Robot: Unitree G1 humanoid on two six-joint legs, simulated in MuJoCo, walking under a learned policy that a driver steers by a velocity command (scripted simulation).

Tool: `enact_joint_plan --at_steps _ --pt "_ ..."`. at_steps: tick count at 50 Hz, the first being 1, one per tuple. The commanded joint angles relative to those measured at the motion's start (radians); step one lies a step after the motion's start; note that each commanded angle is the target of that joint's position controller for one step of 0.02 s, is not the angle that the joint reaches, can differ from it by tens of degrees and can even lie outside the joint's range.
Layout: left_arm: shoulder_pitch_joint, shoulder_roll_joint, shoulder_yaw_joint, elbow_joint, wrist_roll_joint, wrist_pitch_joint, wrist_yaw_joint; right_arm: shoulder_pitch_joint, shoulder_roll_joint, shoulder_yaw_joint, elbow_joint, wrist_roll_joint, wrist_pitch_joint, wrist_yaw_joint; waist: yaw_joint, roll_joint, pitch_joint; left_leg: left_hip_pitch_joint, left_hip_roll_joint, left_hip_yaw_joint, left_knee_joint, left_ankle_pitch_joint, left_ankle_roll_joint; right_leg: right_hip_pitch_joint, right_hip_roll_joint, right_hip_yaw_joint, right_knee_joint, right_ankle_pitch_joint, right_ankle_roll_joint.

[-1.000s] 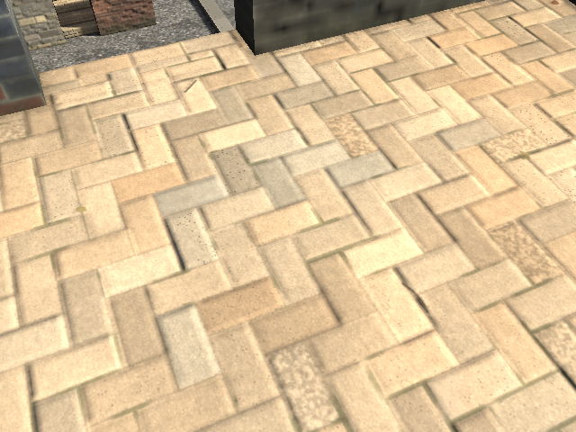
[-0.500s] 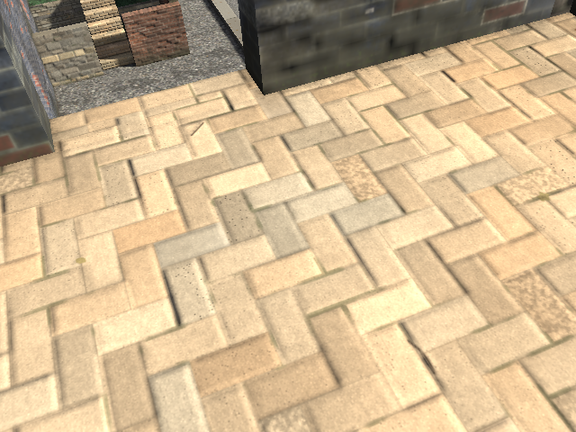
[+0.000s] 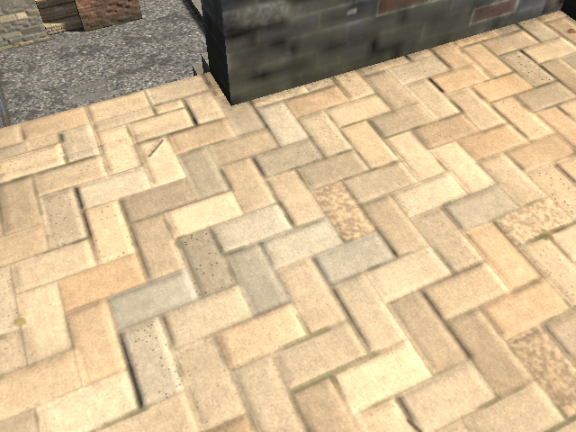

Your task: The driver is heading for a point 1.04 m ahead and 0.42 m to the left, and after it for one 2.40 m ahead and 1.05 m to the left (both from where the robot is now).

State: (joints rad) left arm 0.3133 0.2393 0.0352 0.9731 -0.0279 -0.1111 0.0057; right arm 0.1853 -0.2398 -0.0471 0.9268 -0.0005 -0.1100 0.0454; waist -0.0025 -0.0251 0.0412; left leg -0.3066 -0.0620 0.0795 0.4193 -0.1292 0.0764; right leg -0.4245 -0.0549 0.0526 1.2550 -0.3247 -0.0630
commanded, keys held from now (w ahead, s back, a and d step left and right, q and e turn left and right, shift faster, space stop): w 0.02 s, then w+q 0.68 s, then q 0.30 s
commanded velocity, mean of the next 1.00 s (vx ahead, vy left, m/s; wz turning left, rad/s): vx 0.43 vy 0.00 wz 0.45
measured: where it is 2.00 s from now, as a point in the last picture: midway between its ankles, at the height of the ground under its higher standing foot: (202, 321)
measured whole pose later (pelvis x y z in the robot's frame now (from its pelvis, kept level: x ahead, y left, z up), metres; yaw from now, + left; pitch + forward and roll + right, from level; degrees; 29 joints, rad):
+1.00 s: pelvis +0.47 +0.05 -0.02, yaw +30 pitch +2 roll -1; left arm 0.18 0.29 0.06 0.82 -0.01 -0.06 0.02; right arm 0.11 -0.29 -0.08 0.69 0.00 -0.03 0.04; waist 0.02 0.00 0.08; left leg -0.49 -0.06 0.01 0.58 -0.13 0.09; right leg -0.40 -0.04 0.00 1.25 -0.55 0.05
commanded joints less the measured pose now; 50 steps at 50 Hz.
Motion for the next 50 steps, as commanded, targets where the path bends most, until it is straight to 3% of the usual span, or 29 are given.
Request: enact_joint_plan --at_steps 1,5,9,12,15,17,18,19,20,21,22,23,24,26,28,31,35,37,40,42,43,44,45,46,47,48,49,50 --pt "0.105 0.038 0.021 -0.036 0.003 0.016 0.008 0.020 -0.057 -0.001 -0.015 -0.004 -0.020 0.001 0.041 0.074 -0.056 0.091 0.269 -0.274 -0.279 0.153 0.179 -0.108 -0.095 0.030 -0.031 0.066 0.003" --pt "-0.089 0.065 0.031 -0.125 0.029 0.019 0.015 0.103 -0.120 -0.010 0.013 0.003 -0.012 -0.028 0.015 0.055 0.017 0.086 0.257 -0.257 -0.320 0.165 0.194 -0.251 -0.108 0.005 -0.264 0.214 0.057" --pt "-0.263 0.051 0.023 -0.176 0.022 0.004 0.002 0.172 -0.151 -0.017 0.016 0.013 0.004 -0.050 -0.037 0.067 0.028 0.111 0.215 -0.222 -0.301 0.122 0.146 -0.198 -0.043 -0.020 -0.588 0.402 0.079" --pt "-0.353 0.058 0.018 -0.205 0.011 -0.005 -0.013 0.230 -0.157 -0.021 0.029 0.026 0.014 -0.055 -0.068 0.086 0.031 0.150 0.233 -0.250 -0.254 0.079 0.138 -0.146 -0.009 -0.023 -0.693 0.410 0.088" --pt "-0.352 0.103 0.029 -0.223 0.006 -0.019 -0.024 0.230 -0.166 -0.031 0.026 0.030 0.026 -0.065 -0.041 0.108 0.020 0.216 0.273 -0.317 -0.176 0.040 0.112 -0.083 0.000 0.006 -0.772 0.343 0.069" --pt "-0.237 0.144 0.050 -0.199 0.008 -0.028 -0.021 0.201 -0.166 -0.035 0.012 0.026 0.035 -0.066 0.029 0.123 -0.034 0.211 0.253 -0.324 -0.053 0.140 0.084 0.082 0.020 -0.017 -0.802 0.259 0.041" --pt "-0.080 0.193 0.072 -0.164 0.015 -0.033 -0.014 0.184 -0.131 -0.023 -0.006 0.016 0.036 -0.063 0.098 0.095 -0.143 0.143 0.187 -0.285 0.145 0.175 0.054 0.304 -0.021 0.012 -0.794 0.249 0.001" --pt "0.096 0.273 0.090 -0.146 0.024 -0.029 -0.005 0.188 -0.065 -0.001 -0.046 -0.010 0.036 -0.062 0.148 -0.065 -0.325 -0.031 0.089 -0.194 0.478 -0.077 0.013 0.593 -0.223 0.216 -0.783 0.208 -0.050" --pt "0.113 0.316 0.096 -0.133 0.042 -0.019 -0.016 0.322 0.019 0.020 -0.073 0.031 0.017 -0.056 0.062 -0.410 -0.413 -0.374 -0.016 -0.167 0.761 -0.476 -0.018 0.824 -0.400 0.682 -0.936 0.013 -0.187" --pt "0.052 0.185 0.065 -0.163 0.042 -0.023 -0.020 0.293 -0.109 -0.007 -0.049 0.054 0.014 -0.061 0.073 -0.231 -0.323 -0.456 0.056 -0.255 0.892 -0.429 -0.014 0.734 -0.368 0.658 -0.967 -0.078 -0.157" --pt "-0.013 0.126 0.048 -0.178 0.032 -0.024 -0.020 0.211 -0.153 -0.022 -0.064 0.055 0.017 -0.062 0.072 -0.122 -0.207 -0.469 0.095 -0.236 0.895 -0.324 -0.006 0.597 -0.335 0.465 -0.968 -0.017 -0.111" --pt "-0.077 0.114 0.041 -0.181 0.031 -0.022 -0.023 0.180 -0.135 -0.024 -0.067 0.044 0.024 -0.066 0.042 -0.039 -0.150 -0.415 0.139 -0.219 0.865 -0.238 -0.018 0.468 -0.288 0.338 -0.990 0.104 -0.094" --pt "-0.110 0.097 0.038 -0.175 0.032 -0.019 -0.024 0.162 -0.122 -0.030 -0.073 0.033 0.031 -0.065 0.022 -0.043 -0.100 -0.390 0.166 -0.216 0.813 -0.185 -0.024 0.387 -0.250 0.247 -1.020 0.170 -0.088" --pt "-0.118 0.091 0.039 -0.159 0.040 -0.022 -0.020 0.169 -0.084 -0.032 -0.083 0.036 0.052 -0.054 -0.002 -0.082 -0.073 -0.323 0.194 -0.195 0.775 -0.130 -0.033 0.306 -0.210 0.121 -1.073 0.254 -0.088" --pt "-0.099 0.111 0.049 -0.142 0.039 -0.028 -0.015 0.141 -0.068 -0.033 -0.106 0.035 0.067 -0.050 -0.007 -0.059 -0.049 -0.359 0.202 -0.188 0.748 -0.089 -0.039 0.300 -0.212 0.047 -1.097 0.337 -0.107" --pt "-0.073 0.136 0.060 -0.125 0.040 -0.023 -0.004 0.066 -0.067 -0.035 -0.147 0.028 0.075 -0.046 0.004 -0.030 -0.020 -0.432 0.201 -0.200 0.633 0.002 -0.053 0.329 -0.224 -0.029 -1.119 0.389 -0.121" --pt "-0.055 0.166 0.068 -0.120 0.037 -0.009 0.007 -0.048 -0.060 -0.028 -0.190 0.024 0.068 -0.023 0.037 -0.026 0.011 -0.426 0.192 -0.148 0.429 0.144 -0.051 0.367 -0.215 -0.139 -1.131 0.389 -0.104" --pt "-0.055 0.176 0.070 -0.120 0.033 0.004 0.016 -0.123 -0.049 -0.023 -0.223 0.015 0.064 -0.009 0.054 -0.019 0.045 -0.401 0.174 -0.091 0.331 0.167 -0.047 0.373 -0.210 -0.203 -1.094 0.520 -0.090" --pt "-0.037 0.203 0.076 -0.116 0.016 0.030 0.026 -0.162 -0.058 -0.027 -0.266 0.012 0.068 0.010 0.055 -0.052 0.023 -0.325 0.135 -0.024 0.256 0.111 -0.031 0.419 -0.220 -0.251 -0.994 0.706 -0.064" --pt "-0.065 0.231 0.084 -0.129 -0.001 0.044 0.033 -0.105 -0.095 -0.045 -0.273 0.012 0.072 0.016 0.011 -0.084 -0.030 -0.227 0.080 0.012 0.227 0.019 0.002 0.450 -0.223 -0.261 -0.868 0.903 -0.040" --pt "-0.085 0.241 0.089 -0.138 -0.008 0.052 0.037 -0.020 -0.125 -0.062 -0.256 0.013 0.072 0.016 -0.036 -0.086 -0.075 -0.131 0.043 0.029 0.189 0.002 0.025 0.448 -0.213 -0.266 -0.746 0.971 -0.024" --pt "-0.101 0.230 0.085 -0.148 -0.013 0.057 0.036 0.112 -0.175 -0.089 -0.221 0.013 0.069 0.007 -0.105 -0.051 -0.144 0.047 0.001 0.031 0.087 0.101 0.059 0.401 -0.169 -0.283 -0.556 0.902 0.012" --pt "-0.060 0.192 0.071 -0.162 0.017 0.052 0.031 0.188 -0.264 -0.118 -0.209 0.008 0.074 -0.019 -0.129 0.076 -0.208 0.295 0.107 -0.136 0.066 0.441 0.111 0.181 -0.108 -0.285 -0.270 0.528 0.081" --pt "0.038 0.066 0.034 -0.190 0.080 0.036 0.015 0.138 -0.355 -0.119 -0.238 -0.010 0.080 -0.036 0.005 0.304 -0.298 0.555 0.348 -0.508 0.174 0.954 0.261 -0.165 0.055 -0.208 0.080 -0.404 0.139" --pt "0.066 0.128 0.036 -0.191 0.040 0.019 0.002 0.146 -0.323 -0.106 -0.284 -0.020 0.073 -0.020 -0.043 0.202 -0.530 0.604 0.458 -0.747 0.056 0.739 0.384 -0.213 0.077 0.024 0.212 -0.422 0.132" --pt "-0.055 0.175 0.050 -0.217 0.003 0.020 0.003 0.102 -0.262 -0.093 -0.295 -0.012 0.069 -0.011 -0.065 0.093 -0.419 0.515 0.398 -0.637 0.002 0.573 0.333 -0.270 0.042 0.043 0.200 -0.307 0.113" --pt "-0.103 0.168 0.048 -0.231 0.009 0.027 0.014 0.038 -0.220 -0.082 -0.294 0.014 0.068 -0.013 -0.037 0.042 -0.283 0.373 0.341 -0.534 -0.027 0.431 0.273 -0.303 0.010 0.025 0.119 -0.207 0.106" --pt "-0.108 0.170 0.052 -0.219 0.027 0.042 0.030 -0.014 -0.188 -0.071 -0.303 0.022 0.072 -0.019 -0.007 0.019 -0.210 0.237 0.300 -0.479 -0.054 0.357 0.233 -0.266 -0.023 0.030 0.052 -0.147 0.110"
Keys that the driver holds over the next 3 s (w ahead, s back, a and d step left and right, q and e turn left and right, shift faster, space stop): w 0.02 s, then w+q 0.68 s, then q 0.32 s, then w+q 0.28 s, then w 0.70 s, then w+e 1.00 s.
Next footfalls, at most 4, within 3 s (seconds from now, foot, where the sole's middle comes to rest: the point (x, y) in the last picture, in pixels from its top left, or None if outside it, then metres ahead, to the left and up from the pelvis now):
0.36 right None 0.40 -0.14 -0.77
0.90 left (226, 393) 0.56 0.17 -0.77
1.44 right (282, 325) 0.74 0.04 -0.77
1.90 left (130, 319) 0.76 0.43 -0.77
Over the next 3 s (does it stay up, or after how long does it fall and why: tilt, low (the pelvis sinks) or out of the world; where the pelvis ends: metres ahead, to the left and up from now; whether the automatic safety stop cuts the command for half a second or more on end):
stays up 1.25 0.62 0.00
